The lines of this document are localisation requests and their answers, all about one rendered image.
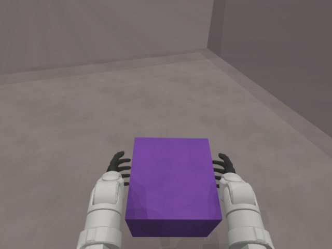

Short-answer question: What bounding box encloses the right robot forearm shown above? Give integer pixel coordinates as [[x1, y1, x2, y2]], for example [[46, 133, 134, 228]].
[[219, 173, 274, 249]]

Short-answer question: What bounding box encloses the carton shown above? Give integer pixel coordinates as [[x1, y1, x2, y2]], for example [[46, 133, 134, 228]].
[[125, 137, 223, 237]]

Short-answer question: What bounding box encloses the left robot hand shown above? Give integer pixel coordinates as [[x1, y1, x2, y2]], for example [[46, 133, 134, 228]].
[[106, 151, 131, 186]]

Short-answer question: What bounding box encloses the right robot hand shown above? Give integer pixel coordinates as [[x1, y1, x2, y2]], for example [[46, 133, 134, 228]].
[[212, 153, 236, 188]]

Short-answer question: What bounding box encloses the left robot forearm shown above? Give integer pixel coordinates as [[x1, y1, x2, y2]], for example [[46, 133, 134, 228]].
[[76, 171, 124, 249]]

